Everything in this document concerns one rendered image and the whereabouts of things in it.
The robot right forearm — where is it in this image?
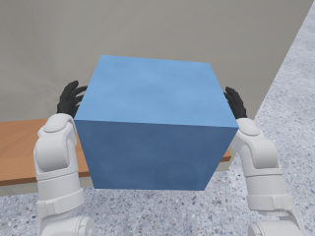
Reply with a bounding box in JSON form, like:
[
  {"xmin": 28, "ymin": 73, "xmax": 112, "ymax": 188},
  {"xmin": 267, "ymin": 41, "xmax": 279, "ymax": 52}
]
[{"xmin": 230, "ymin": 118, "xmax": 306, "ymax": 236}]

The robot right hand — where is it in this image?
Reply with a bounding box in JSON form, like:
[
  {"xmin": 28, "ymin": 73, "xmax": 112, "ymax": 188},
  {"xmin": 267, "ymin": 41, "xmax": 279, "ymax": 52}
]
[{"xmin": 223, "ymin": 87, "xmax": 247, "ymax": 120}]

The robot left forearm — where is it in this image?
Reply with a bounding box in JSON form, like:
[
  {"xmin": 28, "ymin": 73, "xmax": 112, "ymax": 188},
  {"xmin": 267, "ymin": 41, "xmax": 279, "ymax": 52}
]
[{"xmin": 32, "ymin": 113, "xmax": 86, "ymax": 236}]

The table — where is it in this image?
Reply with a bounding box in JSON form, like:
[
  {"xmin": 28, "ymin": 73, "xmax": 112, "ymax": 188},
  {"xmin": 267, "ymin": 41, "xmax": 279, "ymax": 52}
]
[{"xmin": 0, "ymin": 118, "xmax": 231, "ymax": 187}]

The carton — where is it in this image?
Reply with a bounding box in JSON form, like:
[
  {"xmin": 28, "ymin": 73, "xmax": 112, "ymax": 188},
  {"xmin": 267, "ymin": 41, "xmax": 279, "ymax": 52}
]
[{"xmin": 74, "ymin": 55, "xmax": 239, "ymax": 191}]

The robot right upper arm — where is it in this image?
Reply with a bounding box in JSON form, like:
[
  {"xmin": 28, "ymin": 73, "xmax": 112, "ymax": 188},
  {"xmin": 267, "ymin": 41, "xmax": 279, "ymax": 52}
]
[{"xmin": 247, "ymin": 220, "xmax": 303, "ymax": 236}]

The robot left hand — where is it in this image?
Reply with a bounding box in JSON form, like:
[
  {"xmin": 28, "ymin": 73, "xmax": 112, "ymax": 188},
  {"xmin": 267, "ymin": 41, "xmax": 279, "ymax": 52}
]
[{"xmin": 56, "ymin": 81, "xmax": 88, "ymax": 119}]

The robot left upper arm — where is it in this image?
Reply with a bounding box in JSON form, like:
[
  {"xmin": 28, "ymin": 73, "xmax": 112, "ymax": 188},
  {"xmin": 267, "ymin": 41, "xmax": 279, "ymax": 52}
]
[{"xmin": 40, "ymin": 215, "xmax": 97, "ymax": 236}]

